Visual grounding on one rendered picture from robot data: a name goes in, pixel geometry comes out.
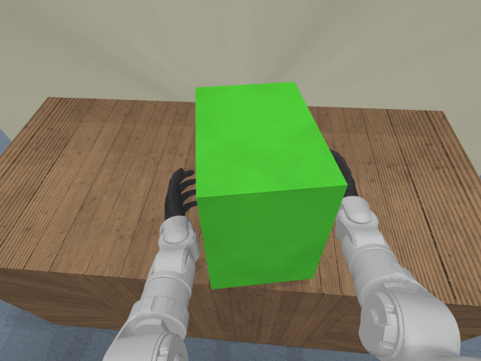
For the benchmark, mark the pedestal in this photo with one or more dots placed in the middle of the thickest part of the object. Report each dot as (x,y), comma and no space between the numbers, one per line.
(82,200)

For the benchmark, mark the robot left hand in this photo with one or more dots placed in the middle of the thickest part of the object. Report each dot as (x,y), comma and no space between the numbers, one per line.
(174,199)

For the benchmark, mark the robot right upper arm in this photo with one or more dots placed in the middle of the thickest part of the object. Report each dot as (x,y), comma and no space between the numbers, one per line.
(399,326)

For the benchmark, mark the robot left forearm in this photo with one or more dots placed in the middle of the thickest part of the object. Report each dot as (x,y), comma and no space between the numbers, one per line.
(168,288)

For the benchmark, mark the carton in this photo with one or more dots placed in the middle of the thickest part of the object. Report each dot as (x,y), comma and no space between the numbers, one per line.
(268,188)

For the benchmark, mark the robot left upper arm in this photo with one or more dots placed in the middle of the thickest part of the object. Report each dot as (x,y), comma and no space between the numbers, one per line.
(157,346)

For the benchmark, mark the robot right hand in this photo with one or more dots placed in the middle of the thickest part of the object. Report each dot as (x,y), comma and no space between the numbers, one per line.
(350,190)

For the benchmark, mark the robot right forearm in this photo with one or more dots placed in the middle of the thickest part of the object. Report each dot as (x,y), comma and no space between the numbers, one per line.
(370,260)

